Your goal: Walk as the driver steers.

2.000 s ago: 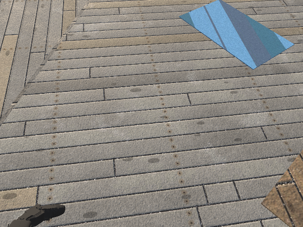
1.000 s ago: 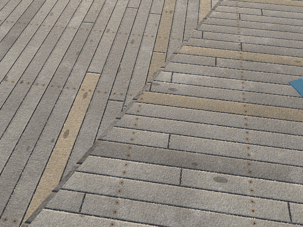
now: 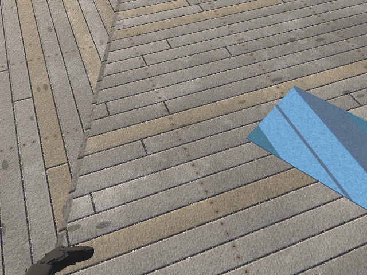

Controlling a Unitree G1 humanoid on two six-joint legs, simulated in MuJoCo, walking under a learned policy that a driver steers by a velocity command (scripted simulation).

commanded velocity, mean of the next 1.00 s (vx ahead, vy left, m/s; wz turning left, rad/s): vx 0.40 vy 0.00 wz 0.42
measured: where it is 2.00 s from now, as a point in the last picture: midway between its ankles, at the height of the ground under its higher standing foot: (133, 251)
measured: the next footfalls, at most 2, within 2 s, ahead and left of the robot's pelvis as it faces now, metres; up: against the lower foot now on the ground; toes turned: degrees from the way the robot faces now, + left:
right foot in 0.06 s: +0.19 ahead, -0.13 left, +0.00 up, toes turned -1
left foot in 0.58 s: +0.45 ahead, +0.15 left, +0.00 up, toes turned +19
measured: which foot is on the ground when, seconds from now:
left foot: down 0.00-0.06, up 0.08-0.56, down 0.58-1.00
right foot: up 0.00-0.04, down 0.06-0.60, up 0.62-1.00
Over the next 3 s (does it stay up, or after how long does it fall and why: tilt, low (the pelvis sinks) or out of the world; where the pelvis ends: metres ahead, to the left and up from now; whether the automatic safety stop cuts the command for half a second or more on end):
stays up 0.78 0.14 0.00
